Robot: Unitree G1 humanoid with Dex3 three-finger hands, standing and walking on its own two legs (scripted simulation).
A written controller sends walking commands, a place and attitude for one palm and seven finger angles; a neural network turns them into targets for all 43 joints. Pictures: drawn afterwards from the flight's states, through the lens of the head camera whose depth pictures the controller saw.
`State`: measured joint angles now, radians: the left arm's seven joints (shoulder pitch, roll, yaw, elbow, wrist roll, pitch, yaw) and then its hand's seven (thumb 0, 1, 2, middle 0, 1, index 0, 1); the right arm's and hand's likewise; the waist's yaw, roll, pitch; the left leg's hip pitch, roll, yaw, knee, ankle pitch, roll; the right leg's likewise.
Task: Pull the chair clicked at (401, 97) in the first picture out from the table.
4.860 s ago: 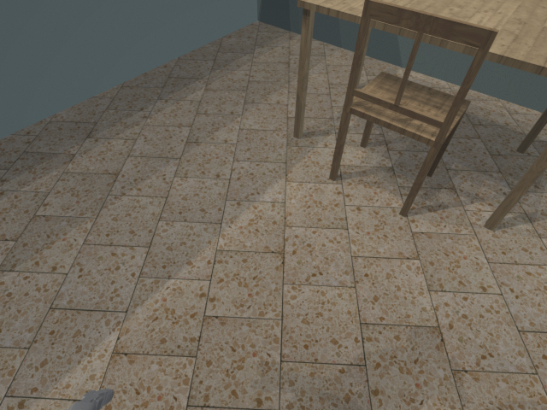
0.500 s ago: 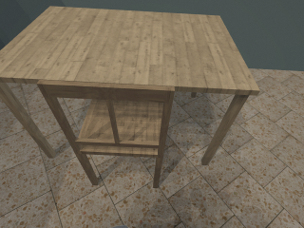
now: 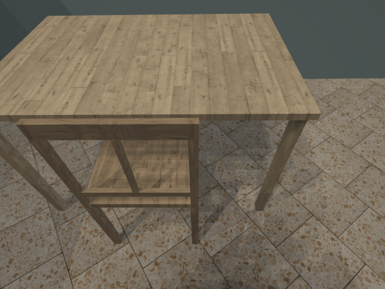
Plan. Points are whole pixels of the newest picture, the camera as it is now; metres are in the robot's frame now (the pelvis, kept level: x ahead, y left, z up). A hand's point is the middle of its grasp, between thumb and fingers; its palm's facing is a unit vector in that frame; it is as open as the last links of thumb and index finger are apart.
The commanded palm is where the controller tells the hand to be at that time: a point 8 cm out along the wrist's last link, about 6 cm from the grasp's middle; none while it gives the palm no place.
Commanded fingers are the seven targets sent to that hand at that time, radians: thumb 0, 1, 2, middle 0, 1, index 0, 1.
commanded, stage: come to a stop and stand still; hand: left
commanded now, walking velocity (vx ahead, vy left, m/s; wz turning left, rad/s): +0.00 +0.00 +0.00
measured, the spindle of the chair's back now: (126, 167) +0.45 +0.23 -0.10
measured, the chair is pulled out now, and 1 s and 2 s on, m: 0.00 0.00 0.00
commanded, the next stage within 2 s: look again from close up in 1.22 s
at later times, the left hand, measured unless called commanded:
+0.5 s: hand out of the picture +0.01 +0.13 -0.16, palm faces +0.05 -0.98 -0.18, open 7.3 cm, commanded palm none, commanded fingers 0.00 0.90 0.90 -0.20 -0.30 -0.20 -0.30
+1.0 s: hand out of the picture +0.03 +0.14 -0.17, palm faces +0.07 -0.99 -0.16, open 7.4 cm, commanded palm none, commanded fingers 0.00 0.90 0.90 -0.20 -0.30 -0.20 -0.30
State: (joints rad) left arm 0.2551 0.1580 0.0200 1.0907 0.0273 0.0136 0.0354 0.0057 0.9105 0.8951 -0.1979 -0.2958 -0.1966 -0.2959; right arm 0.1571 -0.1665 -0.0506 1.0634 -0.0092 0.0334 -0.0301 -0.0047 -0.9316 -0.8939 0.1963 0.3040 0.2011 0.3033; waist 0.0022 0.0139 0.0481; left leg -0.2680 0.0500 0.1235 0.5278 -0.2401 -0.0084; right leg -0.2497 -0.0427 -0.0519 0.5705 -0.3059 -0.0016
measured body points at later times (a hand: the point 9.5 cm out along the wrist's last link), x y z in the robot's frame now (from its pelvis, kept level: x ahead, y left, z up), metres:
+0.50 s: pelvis +0.03 -0.03 +0.01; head +0.04 -0.04 +0.46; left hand +0.01 +0.19 -0.15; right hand -0.01 -0.24 -0.16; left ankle +0.03 +0.12 -0.73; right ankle +0.00 -0.11 -0.73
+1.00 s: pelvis +0.06 -0.02 +0.01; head +0.07 -0.02 +0.46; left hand +0.03 +0.19 -0.15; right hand +0.05 -0.23 -0.15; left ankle +0.03 +0.12 -0.73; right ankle +0.00 -0.11 -0.73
